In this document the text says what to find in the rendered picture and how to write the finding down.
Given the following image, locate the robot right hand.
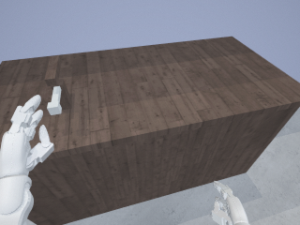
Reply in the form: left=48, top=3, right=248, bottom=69
left=211, top=181, right=249, bottom=225

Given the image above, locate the tap lever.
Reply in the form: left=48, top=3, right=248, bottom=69
left=47, top=86, right=62, bottom=115

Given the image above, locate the counter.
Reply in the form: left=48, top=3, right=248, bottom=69
left=0, top=37, right=300, bottom=225

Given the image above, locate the robot left hand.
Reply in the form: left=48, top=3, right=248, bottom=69
left=0, top=95, right=54, bottom=178

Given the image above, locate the left robot forearm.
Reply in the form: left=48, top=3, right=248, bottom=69
left=0, top=174, right=34, bottom=225

